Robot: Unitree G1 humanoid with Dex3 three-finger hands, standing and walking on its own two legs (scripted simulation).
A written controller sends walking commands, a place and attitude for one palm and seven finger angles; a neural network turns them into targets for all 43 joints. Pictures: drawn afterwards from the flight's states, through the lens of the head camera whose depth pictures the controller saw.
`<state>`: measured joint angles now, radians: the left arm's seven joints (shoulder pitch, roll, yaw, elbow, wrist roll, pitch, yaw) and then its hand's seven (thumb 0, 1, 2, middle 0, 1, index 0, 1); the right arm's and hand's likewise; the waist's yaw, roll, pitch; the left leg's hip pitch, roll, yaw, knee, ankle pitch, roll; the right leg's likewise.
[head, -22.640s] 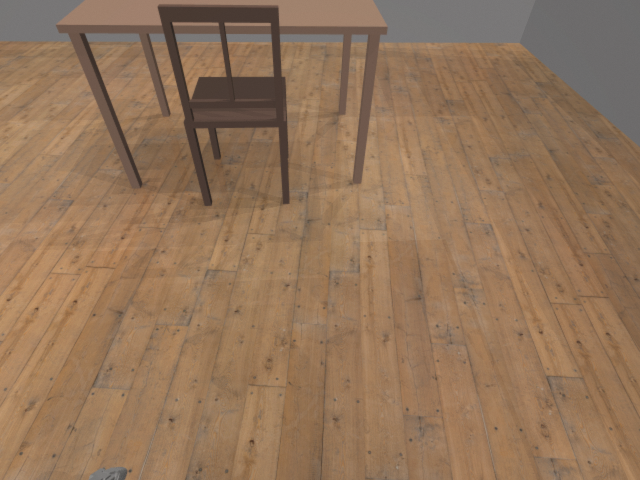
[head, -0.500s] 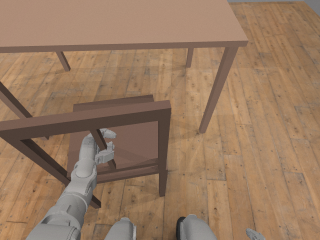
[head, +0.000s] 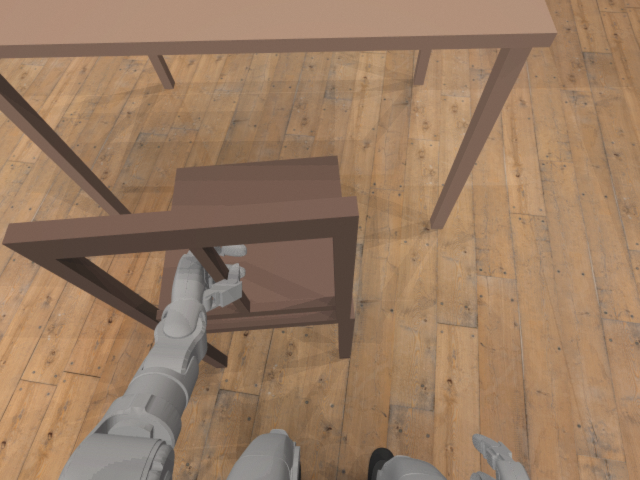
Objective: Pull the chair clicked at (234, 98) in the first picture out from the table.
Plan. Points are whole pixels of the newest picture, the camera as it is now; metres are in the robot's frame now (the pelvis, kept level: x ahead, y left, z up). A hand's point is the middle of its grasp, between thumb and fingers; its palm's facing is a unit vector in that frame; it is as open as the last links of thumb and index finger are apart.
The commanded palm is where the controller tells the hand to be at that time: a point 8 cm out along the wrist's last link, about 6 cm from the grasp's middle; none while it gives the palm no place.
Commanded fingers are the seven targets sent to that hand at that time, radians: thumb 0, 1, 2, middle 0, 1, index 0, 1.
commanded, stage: step backward, pulling the chair out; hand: left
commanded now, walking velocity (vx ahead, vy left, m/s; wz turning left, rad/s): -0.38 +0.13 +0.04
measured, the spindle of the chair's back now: (225, 280) +0.37 +0.18 -0.10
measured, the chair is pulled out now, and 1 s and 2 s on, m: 0.32 0.49 0.59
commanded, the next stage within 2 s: stop walking, hand still on the chair in 0.96 s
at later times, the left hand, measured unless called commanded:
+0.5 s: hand (235, 323) +0.29 +0.14 -0.06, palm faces +0.01 -0.98 -0.18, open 4.9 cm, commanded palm +0.27 +0.19 -0.07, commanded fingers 0.00 0.90 0.90 -0.50 -1.45 -0.50 -1.45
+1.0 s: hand (234, 415) +0.18 +0.13 -0.06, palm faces -0.02 -0.99 -0.14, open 4.8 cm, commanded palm +0.16 +0.17 -0.07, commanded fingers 0.00 0.90 0.90 -0.50 -1.45 -0.50 -1.45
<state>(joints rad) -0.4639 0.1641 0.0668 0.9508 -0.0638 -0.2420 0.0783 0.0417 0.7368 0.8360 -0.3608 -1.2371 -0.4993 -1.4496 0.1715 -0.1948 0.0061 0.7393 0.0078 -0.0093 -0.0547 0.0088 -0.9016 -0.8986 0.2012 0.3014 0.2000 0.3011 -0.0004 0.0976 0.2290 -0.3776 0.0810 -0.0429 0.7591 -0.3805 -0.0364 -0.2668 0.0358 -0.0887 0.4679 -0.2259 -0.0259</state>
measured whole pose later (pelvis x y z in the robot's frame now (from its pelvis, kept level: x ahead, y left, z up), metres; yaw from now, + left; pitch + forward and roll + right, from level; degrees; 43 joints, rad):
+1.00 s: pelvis -0.17 +0.02 +0.00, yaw +4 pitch +2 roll +3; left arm -0.48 0.13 -0.06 0.89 -0.05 -0.15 0.10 0.01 0.77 0.81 -0.28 -1.28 -0.50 -1.45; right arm 0.20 -0.29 -0.04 0.67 0.03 0.03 -0.12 0.01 -0.91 -0.90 0.19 0.30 0.19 0.30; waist -0.05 -0.06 0.18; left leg -0.16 0.04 0.08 0.47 -0.34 -0.06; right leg -0.50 -0.10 -0.06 0.59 -0.11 0.00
